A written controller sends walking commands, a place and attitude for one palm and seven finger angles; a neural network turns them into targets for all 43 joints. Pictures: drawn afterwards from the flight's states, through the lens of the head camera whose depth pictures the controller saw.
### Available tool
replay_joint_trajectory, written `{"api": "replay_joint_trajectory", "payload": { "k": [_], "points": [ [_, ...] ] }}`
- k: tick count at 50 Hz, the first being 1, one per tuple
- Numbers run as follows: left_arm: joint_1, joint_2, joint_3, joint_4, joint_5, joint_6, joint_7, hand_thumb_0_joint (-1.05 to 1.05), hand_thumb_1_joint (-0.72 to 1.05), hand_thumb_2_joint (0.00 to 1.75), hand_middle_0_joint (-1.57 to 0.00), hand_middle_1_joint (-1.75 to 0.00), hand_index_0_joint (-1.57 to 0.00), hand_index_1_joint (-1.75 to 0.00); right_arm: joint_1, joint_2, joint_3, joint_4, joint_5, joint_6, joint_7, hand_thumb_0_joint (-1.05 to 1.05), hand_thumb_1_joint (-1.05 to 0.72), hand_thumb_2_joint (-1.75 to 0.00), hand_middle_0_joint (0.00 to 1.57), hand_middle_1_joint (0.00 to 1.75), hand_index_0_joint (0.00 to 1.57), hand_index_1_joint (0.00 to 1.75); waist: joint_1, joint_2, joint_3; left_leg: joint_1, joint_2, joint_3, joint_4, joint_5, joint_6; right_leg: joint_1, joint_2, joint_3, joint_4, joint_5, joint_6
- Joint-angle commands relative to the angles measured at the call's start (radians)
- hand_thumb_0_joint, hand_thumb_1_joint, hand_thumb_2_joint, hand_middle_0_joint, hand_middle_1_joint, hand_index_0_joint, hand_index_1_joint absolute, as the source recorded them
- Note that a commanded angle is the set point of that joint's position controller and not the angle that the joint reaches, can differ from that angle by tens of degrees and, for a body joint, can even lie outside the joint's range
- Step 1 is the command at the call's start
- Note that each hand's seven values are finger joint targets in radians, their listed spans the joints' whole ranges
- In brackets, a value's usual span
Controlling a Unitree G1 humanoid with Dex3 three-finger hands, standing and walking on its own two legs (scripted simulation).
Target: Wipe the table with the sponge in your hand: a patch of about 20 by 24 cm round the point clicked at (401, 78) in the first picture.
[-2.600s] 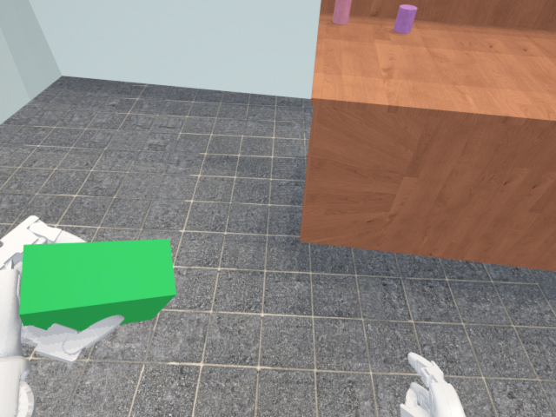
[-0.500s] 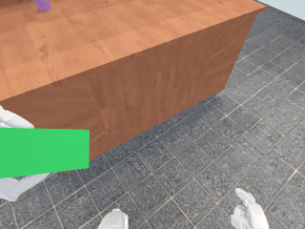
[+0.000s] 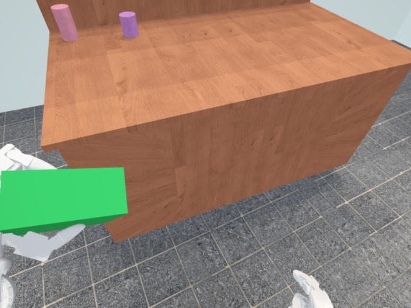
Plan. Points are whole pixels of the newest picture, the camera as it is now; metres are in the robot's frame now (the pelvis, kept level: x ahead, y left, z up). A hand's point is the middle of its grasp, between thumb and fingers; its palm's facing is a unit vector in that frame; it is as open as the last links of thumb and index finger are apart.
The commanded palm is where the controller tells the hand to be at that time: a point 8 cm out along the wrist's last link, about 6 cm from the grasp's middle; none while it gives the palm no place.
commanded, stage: take the last steps up to it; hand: left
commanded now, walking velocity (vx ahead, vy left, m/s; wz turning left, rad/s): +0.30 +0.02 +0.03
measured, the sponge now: (83, 200) +0.22 +0.20 +0.17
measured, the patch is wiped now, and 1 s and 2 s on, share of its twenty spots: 0.00 0.00 0.00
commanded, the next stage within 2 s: come to a stop and stand still in 1.50 s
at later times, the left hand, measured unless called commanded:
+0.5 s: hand (85, 169) +0.28 +0.22 +0.17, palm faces +0.46 -0.75 -0.48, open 10.3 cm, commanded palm +0.23 +0.25 +0.18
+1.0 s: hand (94, 126) +0.38 +0.25 +0.17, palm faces +0.48 -0.80 -0.35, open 10.3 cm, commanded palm +0.32 +0.27 +0.18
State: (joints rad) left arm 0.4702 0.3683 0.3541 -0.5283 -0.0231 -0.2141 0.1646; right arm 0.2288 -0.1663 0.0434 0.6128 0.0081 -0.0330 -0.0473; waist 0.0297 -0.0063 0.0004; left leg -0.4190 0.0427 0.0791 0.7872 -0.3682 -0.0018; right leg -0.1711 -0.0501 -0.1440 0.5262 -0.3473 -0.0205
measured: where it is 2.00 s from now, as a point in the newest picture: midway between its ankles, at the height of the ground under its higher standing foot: (215, 296)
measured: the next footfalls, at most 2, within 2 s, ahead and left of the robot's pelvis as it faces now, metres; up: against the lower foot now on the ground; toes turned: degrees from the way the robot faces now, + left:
right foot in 0.42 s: +0.15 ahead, -0.13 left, +0.00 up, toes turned -9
left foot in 0.86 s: +0.22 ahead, +0.10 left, +0.00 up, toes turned +10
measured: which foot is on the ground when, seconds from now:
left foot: down 0.00-0.44, up 0.46-0.84, down 0.86-1.00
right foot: down 0.00-0.08, up 0.10-0.40, down 0.42-0.88, up 0.90-1.00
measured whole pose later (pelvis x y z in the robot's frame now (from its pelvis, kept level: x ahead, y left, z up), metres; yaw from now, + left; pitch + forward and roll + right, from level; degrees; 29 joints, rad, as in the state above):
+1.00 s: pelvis +0.17 -0.01 +0.00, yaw +1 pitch -1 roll +0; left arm 0.41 0.36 0.37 -0.42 -0.01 -0.19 0.18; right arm 0.22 -0.16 0.01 0.60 0.01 -0.05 -0.07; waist 0.00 -0.03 0.01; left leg -0.26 0.06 0.14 0.56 -0.28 0.02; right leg -0.38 -0.05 -0.08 1.02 -0.49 0.01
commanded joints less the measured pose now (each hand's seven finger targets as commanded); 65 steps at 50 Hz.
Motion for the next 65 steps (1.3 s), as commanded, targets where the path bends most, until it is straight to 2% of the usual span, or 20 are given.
{"api": "replay_joint_trajectory", "payload": {
  "k": [1,3,4,6,12,19,21,22,23,30,37,41,43,44,46,52,60,61,63,65],
  "points": [
    [-0.122,0.127,0.066,-0.054,-0.005,-0.025,0.019,0.00,0.10,1.30,-1.20,-1.60,-1.20,-1.60,-0.106,-0.105,-0.052,-0.154,-0.006,-0.044,-0.033,0.00,-0.90,-0.90,0.20,0.30,0.20,0.30,-0.029,-0.115,-0.059,0.143,-0.028,0.101,-0.295,0.153,0.010,0.026,-0.152,0.123,-0.057,0.317,-0.080],
    [-0.170,0.127,0.044,-0.130,-0.008,-0.032,0.019,0.00,0.10,1.30,-1.20,-1.60,-1.20,-1.60,-0.079,-0.141,-0.077,-0.164,-0.005,-0.048,-0.041,0.00,-0.90,-0.90,0.20,0.30,0.20,0.30,-0.056,0.055,-0.121,0.400,0.073,-0.050,-0.370,0.247,0.072,-0.140,-0.082,0.077,0.199,0.284,-0.012],
    [-0.193,0.129,0.041,-0.183,-0.013,-0.043,0.022,0.00,0.10,1.30,-1.20,-1.60,-1.20,-1.60,-0.084,-0.160,-0.081,-0.170,-0.003,-0.049,-0.039,0.00,-0.90,-0.90,0.20,0.30,0.20,0.30,-0.056,0.236,-0.142,0.520,0.277,-0.344,-0.401,0.395,0.176,-0.332,0.008,0.035,0.386,-0.058,0.033],
    [-0.207,0.188,0.066,-0.195,0.009,-0.057,0.018,0.00,0.10,1.30,-1.20,-1.60,-1.20,-1.60,-0.101,-0.136,-0.061,-0.162,-0.019,-0.064,-0.031,0.00,-0.90,-0.90,0.20,0.30,0.20,0.30,-0.051,0.228,-0.097,0.421,0.396,-0.558,-0.495,0.312,0.262,-0.437,-0.007,0.151,0.627,-0.258,0.021],
    [-0.034,0.176,0.116,-0.367,0.004,-0.067,0.021,0.00,0.10,1.30,-1.20,-1.60,-1.20,-1.60,-0.092,-0.147,-0.091,-0.148,-0.003,-0.115,-0.004,0.00,-0.90,-0.90,0.20,0.30,0.20,0.30,-0.024,0.297,-0.116,0.287,0.252,-0.180,-0.485,0.284,0.177,-0.309,-0.027,0.067,0.404,-0.046,0.039],
    [0.004,0.122,0.126,-0.062,-0.008,-0.039,0.006,0.00,0.10,1.30,-1.20,-1.60,-1.20,-1.60,-0.085,-0.147,-0.094,-0.140,0.004,-0.083,-0.023,0.00,-0.90,-0.90,0.20,0.30,0.20,0.30,-0.033,0.178,-0.074,0.083,0.209,-0.041,-0.350,-0.030,0.095,0.004,0.046,-0.055,0.005,0.041,0.050],
    [-0.039,0.137,0.102,-0.004,0.005,-0.021,0.004,0.00,0.10,1.30,-1.20,-1.60,-1.20,-1.60,-0.079,-0.129,-0.091,-0.138,0.009,-0.069,-0.028,0.00,-0.90,-0.90,0.20,0.30,0.20,0.30,-0.029,-0.105,-0.069,-0.107,0.096,0.048,-0.008,-0.185,0.049,0.122,-0.107,0.203,-0.160,-0.115,-0.022],
    [-0.058,0.173,0.121,0.016,0.008,-0.014,0.007,0.00,0.10,1.30,-1.20,-1.60,-1.20,-1.60,-0.099,-0.120,-0.088,-0.153,0.007,-0.066,-0.026,0.00,-0.90,-0.90,0.20,0.30,0.20,0.30,-0.016,-0.361,-0.051,-0.296,-0.012,0.043,0.293,-0.256,0.013,0.154,-0.329,0.612,-0.301,-0.189,-0.138],
    [-0.123,0.180,0.121,-0.007,0.000,-0.014,0.008,0.00,0.10,1.30,-1.20,-1.60,-1.20,-1.60,-0.137,-0.146,-0.089,-0.149,0.000,-0.075,-0.022,0.00,-0.90,-0.90,0.20,0.30,0.20,0.30,-0.009,-0.303,-0.025,-0.327,0.013,-0.075,0.440,-0.180,0.005,0.096,-0.396,0.676,-0.349,-0.204,-0.163],
    [-0.197,0.224,0.124,-0.233,0.014,-0.075,0.002,0.00,0.10,1.30,-1.20,-1.60,-1.20,-1.60,-0.145,-0.153,-0.085,-0.115,-0.007,-0.064,-0.018,0.00,-0.90,-0.90,0.20,0.30,0.20,0.30,-0.043,-0.059,-0.049,-0.205,0.072,-0.057,0.372,0.087,-0.025,0.016,-0.270,0.231,-0.292,0.187,-0.127],
    [0.018,0.190,0.169,-0.239,-0.012,-0.065,0.035,0.00,0.10,1.30,-1.20,-1.60,-1.20,-1.60,-0.098,-0.122,-0.094,-0.175,-0.010,-0.069,-0.015,0.00,-0.90,-0.90,0.20,0.30,0.20,0.30,0.002,-0.085,-0.142,-0.074,0.036,0.057,-0.101,0.061,-0.002,0.177,-0.261,0.214,-0.211,0.281,-0.161],
    [0.005,0.139,0.129,-0.153,-0.021,-0.045,0.039,0.00,0.10,1.30,-1.20,-1.60,-1.20,-1.60,-0.061,-0.135,-0.098,-0.177,-0.004,-0.055,-0.025,0.00,-0.90,-0.90,0.20,0.30,0.20,0.30,-0.027,-0.100,-0.123,0.138,0.017,0.095,-0.305,0.147,0.006,0.079,-0.189,0.155,-0.112,0.142,-0.097],
    [-0.050,0.137,0.114,-0.144,-0.019,-0.049,0.034,0.00,0.10,1.30,-1.20,-1.60,-1.20,-1.60,-0.053,-0.169,-0.110,-0.181,0.000,-0.047,-0.038,0.00,-0.90,-0.90,0.20,0.30,0.20,0.30,-0.050,0.059,-0.115,0.335,0.104,-0.061,-0.407,0.139,0.068,-0.100,-0.091,0.100,0.116,0.105,-0.028],
    [-0.082,0.123,0.095,-0.163,-0.020,-0.056,0.032,0.00,0.10,1.30,-1.20,-1.60,-1.20,-1.60,-0.066,-0.186,-0.113,-0.187,0.005,-0.044,-0.036,0.00,-0.90,-0.90,0.20,0.30,0.20,0.30,-0.047,0.249,-0.116,0.461,0.288,-0.337,-0.438,0.241,0.159,-0.307,0.004,0.031,0.311,-0.088,0.020],
    [-0.123,0.179,0.099,-0.113,0.003,-0.063,0.017,0.00,0.10,1.30,-1.20,-1.60,-1.20,-1.60,-0.094,-0.152,-0.078,-0.171,-0.012,-0.059,-0.032,0.00,-0.90,-0.90,0.20,0.30,0.20,0.30,-0.047,0.250,-0.043,0.366,0.406,-0.510,-0.529,0.240,0.238,-0.450,-0.007,0.120,0.593,-0.239,0.019],
    [-0.107,0.146,0.060,-0.332,0.011,-0.064,0.006,0.00,0.10,1.30,-1.20,-1.60,-1.20,-1.60,-0.082,-0.146,-0.084,-0.147,-0.006,-0.109,-0.012,0.00,-0.90,-0.90,0.20,0.30,0.20,0.30,-0.024,0.267,-0.077,0.297,0.243,-0.129,-0.482,0.350,0.167,-0.348,-0.031,0.053,0.409,-0.025,0.042],
    [-0.067,0.141,0.121,-0.100,-0.002,-0.042,0.008,0.00,0.10,1.30,-1.20,-1.60,-1.20,-1.60,-0.101,-0.132,-0.079,-0.133,-0.002,-0.095,-0.018,0.00,-0.90,-0.90,0.20,0.30,0.20,0.30,-0.027,0.152,-0.078,0.144,0.200,0.003,-0.301,0.133,0.081,0.013,0.041,-0.058,-0.030,0.086,0.045],
    [-0.084,0.145,0.116,-0.079,0.002,-0.040,0.007,0.00,0.10,1.30,-1.20,-1.60,-1.20,-1.60,-0.094,-0.126,-0.080,-0.126,-0.001,-0.085,-0.018,0.00,-0.90,-0.90,0.20,0.30,0.20,0.30,-0.028,0.051,-0.088,0.078,0.162,0.021,-0.153,0.086,0.063,0.086,-0.013,0.029,-0.094,0.081,0.017],
    [-0.095,0.199,0.146,-0.054,0.004,-0.030,0.009,0.00,0.10,1.30,-1.20,-1.60,-1.20,-1.60,-0.127,-0.108,-0.074,-0.149,-0.001,-0.074,-0.013,0.00,-0.90,-0.90,0.20,0.30,0.20,0.30,-0.012,-0.335,-0.105,-0.244,-0.012,0.029,0.336,-0.221,0.005,0.220,-0.366,0.625,-0.254,0.184,-0.164],
    [-0.159,0.184,0.130,-0.095,-0.004,-0.039,0.003,0.00,0.10,1.30,-1.20,-1.60,-1.20,-1.60,-0.132,-0.132,-0.088,-0.127,0.002,-0.077,-0.007,0.00,-0.90,-0.90,0.20,0.30,0.20,0.30,-0.027,-0.224,-0.091,-0.246,0.037,-0.093,0.460,-0.136,-0.006,0.136,-0.369,0.584,-0.279,0.068,-0.158]
  ]
}}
